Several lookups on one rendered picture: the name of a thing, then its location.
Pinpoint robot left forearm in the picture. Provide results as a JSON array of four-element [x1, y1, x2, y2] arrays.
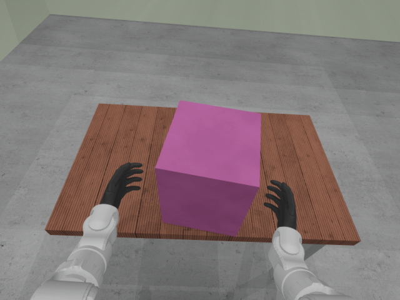
[[30, 204, 119, 300]]

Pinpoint left robot upper arm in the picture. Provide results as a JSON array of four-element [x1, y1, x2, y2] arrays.
[[33, 280, 100, 300]]

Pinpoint left robot hand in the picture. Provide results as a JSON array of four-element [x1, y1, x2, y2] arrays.
[[100, 162, 144, 209]]

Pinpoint table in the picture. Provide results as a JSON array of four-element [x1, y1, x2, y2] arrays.
[[45, 104, 361, 280]]

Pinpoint robot right forearm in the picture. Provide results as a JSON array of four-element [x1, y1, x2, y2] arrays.
[[268, 227, 346, 300]]

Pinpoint right robot hand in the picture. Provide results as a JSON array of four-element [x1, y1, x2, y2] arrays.
[[264, 180, 296, 230]]

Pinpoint carton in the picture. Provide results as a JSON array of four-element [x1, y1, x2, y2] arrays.
[[155, 100, 261, 237]]

